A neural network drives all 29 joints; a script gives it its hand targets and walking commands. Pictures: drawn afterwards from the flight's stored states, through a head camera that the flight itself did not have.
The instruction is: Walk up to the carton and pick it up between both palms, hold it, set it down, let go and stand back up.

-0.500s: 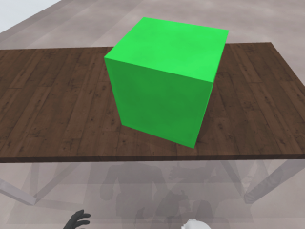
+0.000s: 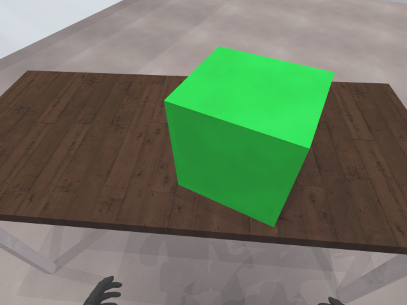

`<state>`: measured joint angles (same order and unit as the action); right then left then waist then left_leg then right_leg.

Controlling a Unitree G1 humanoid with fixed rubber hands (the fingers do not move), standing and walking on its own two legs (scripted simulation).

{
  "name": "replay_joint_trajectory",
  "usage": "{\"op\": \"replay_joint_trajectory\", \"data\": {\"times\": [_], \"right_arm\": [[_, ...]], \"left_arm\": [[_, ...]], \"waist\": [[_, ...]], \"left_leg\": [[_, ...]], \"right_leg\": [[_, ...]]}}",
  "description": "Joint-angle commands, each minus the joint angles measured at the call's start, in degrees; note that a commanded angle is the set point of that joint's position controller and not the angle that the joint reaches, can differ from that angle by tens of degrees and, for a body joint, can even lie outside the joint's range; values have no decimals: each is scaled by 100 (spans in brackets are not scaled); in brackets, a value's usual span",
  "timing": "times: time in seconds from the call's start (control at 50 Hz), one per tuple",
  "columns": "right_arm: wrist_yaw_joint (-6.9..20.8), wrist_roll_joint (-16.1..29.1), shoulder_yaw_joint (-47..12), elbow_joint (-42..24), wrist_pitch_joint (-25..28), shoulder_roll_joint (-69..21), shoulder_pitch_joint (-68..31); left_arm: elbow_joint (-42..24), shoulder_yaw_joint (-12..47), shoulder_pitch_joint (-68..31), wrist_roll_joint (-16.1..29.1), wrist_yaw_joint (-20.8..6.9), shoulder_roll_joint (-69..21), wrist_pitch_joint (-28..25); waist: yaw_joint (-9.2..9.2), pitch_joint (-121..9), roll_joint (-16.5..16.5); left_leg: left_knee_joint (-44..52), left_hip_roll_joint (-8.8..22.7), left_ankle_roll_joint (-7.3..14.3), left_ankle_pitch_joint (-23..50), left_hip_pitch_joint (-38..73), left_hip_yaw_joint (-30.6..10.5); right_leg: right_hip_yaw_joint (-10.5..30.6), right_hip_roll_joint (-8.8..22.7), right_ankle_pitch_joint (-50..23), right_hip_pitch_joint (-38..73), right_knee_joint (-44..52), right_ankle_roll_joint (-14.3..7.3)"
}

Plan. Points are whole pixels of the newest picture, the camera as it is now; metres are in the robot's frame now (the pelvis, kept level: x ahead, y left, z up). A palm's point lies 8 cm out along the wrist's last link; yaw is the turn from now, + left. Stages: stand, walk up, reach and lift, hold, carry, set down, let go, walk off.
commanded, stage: walk up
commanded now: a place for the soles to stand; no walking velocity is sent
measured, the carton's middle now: (246, 136) +0.46 -0.06 +0.07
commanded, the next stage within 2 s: reach and lift in 1.26 s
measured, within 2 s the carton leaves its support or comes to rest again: neither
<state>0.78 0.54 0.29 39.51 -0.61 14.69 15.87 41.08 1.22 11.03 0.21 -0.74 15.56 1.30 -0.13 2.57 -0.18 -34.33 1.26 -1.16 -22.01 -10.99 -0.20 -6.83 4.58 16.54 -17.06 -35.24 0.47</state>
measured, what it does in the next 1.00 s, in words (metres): stands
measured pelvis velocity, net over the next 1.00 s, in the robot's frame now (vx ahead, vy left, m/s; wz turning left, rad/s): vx -0.02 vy -0.03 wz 0.06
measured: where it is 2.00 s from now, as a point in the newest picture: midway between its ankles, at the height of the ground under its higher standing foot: outside the picture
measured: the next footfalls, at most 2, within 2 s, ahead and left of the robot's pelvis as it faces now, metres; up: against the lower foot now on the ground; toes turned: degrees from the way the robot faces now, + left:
none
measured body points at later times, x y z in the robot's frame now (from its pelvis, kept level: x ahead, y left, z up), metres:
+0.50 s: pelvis -0.01 -0.01 +0.00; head +0.01 +0.00 +0.45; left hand +0.06 +0.27 -0.12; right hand +0.08 -0.26 -0.11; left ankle -0.04 +0.13 -0.73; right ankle +0.02 -0.12 -0.73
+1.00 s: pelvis -0.02 -0.03 +0.00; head +0.00 -0.02 +0.45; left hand +0.06 +0.25 -0.13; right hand +0.07 -0.28 -0.12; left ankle -0.04 +0.13 -0.73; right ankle +0.02 -0.13 -0.73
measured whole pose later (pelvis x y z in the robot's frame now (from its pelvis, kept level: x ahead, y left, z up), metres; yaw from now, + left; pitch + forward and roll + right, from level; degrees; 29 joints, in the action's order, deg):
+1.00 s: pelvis -0.02 -0.03 +0.00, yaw +3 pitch -2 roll +0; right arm -0.3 -0.6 1.7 39.4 -0.2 14.2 20.4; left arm 45.3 0.8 12.8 0.0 -2.3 17.3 3.1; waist 0.9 3.9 0.9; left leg -34.3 1.6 -3.3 -19.6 -12.7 -4.1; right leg -10.3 4.6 16.2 -17.4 -35.9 -1.8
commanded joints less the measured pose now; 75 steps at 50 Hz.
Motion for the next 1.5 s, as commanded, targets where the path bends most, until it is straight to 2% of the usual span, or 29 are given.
{"op": "replay_joint_trajectory", "data": {"times": [0.0,0.3,0.32,0.34,0.36,0.42,0.48,0.68,0.94,1.24,1.26,1.28,1.32,1.38,1.4,1.44,1.48], "right_arm": [[-34,-20,271,-523,141,855,149],[-38,-5,294,-208,152,852,83],[-99,-140,388,-358,204,990,249],[-133,-128,449,-351,219,1212,207],[-150,-106,465,-388,216,1212,157],[-166,-86,449,-467,188,1100,173],[-154,-80,433,-508,163,1010,219],[-154,-101,406,-584,154,887,493],[-166,-114,438,-631,206,952,609],[-176,-118,461,-671,211,965,604],[-115,-836,673,155,804,109,-2633],[84,-761,848,725,861,525,-1954],[138,-621,740,497,914,661,-1639],[21,-373,592,547,1098,677,-1098],[-37,-292,538,516,1147,635,-956],[-164,-232,448,380,1183,515,-803],[-280,-273,477,39,1087,349,-916]], "left_arm": [[-588,-287,-148,13,23,869,-193],[-239,-305,363,-22,32,855,-217],[-216,-392,244,-105,-1,1151,-120],[-212,-360,299,-126,-26,970,-80],[-206,-349,333,-130,-44,921,-58],[-160,-372,345,-114,-79,941,-42],[-103,-389,400,-88,-90,987,-53],[-107,-390,235,-25,-85,1184,-12],[-132,-350,110,-23,-105,1183,34],[-145,-353,165,-33,-109,1185,44],[-1843,-674,-2459,133,88,1255,983],[-1644,-485,-1358,64,201,816,1625],[-2108,-631,-1222,-104,141,973,2107],[-2500,-832,-509,-213,96,1019,2205],[-2576,-928,-299,-272,74,1049,2189],[-2563,-1047,45,-340,24,1030,2151],[-2520,-1051,72,-323,-30,1071,2174]], "waist": [[-31,-474,32],[49,-240,-52],[-14,-67,266],[36,-168,-44],[57,-174,-160],[90,-158,-268],[124,-175,-236],[96,-129,152],[129,-144,71],[135,-155,-34],[-120,-670,-557],[-93,-250,-180],[-69,-629,4],[-98,-823,156],[-77,-794,158],[2,-609,364],[102,-414,312]], "left_leg": [[629,392,343,1715,-283,-390],[1001,375,369,1395,-407,-514],[1104,601,399,1777,-432,-786],[1128,715,478,1880,-475,-905],[1142,739,520,1842,-544,-914],[1161,673,516,1553,-755,-850],[1086,540,439,1300,-800,-698],[610,202,267,881,-545,-382],[574,185,285,933,-779,-566],[544,172,320,975,-956,-786],[43,188,189,-364,-2214,518],[-115,220,224,-267,-3036,367],[-195,229,177,157,-2699,508],[-79,77,170,692,-2113,554],[34,-23,141,780,-1911,579],[258,-177,106,779,-1733,564],[466,-208,80,681,-1577,630]], "right_leg": [[555,514,-1663,588,708,-425],[468,440,-1035,716,950,-324],[335,289,-1233,608,520,-351],[377,275,-1236,662,470,-321],[402,267,-1168,712,482,-304],[431,255,-1074,874,563,-317],[491,315,-1055,928,655,-381],[676,616,-249,386,1150,-608],[527,593,69,457,1058,-552],[436,574,66,536,952,-515],[465,-316,592,317,-268,-333],[300,-292,287,888,-579,-310],[297,-254,-130,1065,-456,-330],[398,-326,-977,1693,-74,-236],[542,-303,-1205,1973,109,-190],[916,-186,-1278,2394,468,-49],[980,-168,-997,2504,673,-18]]}}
